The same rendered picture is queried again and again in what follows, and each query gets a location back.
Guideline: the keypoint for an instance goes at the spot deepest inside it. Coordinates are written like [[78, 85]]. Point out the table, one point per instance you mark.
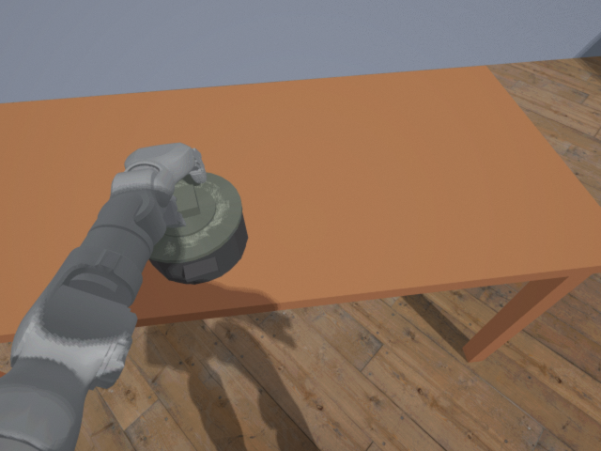
[[352, 188]]

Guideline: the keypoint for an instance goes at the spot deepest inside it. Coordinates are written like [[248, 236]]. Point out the knob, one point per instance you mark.
[[187, 203]]

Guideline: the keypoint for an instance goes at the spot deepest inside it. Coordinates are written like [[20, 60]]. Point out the pot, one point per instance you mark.
[[210, 267]]

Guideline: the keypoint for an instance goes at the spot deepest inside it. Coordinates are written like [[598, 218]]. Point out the lid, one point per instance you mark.
[[220, 207]]

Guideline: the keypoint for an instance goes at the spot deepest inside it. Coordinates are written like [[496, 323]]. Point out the robot left hand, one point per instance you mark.
[[180, 160]]

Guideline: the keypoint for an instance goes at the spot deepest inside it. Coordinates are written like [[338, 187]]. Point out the robot left upper arm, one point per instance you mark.
[[80, 341]]

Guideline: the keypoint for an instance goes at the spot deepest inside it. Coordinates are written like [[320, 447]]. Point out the robot left forearm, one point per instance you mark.
[[110, 260]]

